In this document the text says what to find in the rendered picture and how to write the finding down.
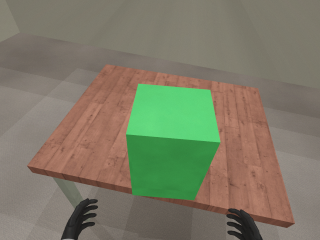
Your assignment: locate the carton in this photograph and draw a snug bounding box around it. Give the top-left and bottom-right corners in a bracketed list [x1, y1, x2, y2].
[126, 84, 221, 200]

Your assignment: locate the left robot hand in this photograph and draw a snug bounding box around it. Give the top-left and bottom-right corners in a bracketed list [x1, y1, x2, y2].
[61, 198, 98, 240]

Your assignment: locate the right robot hand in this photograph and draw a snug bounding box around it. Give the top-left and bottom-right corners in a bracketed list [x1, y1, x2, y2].
[226, 208, 263, 240]

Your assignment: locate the table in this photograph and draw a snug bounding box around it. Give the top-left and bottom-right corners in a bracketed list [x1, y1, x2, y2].
[27, 64, 295, 228]

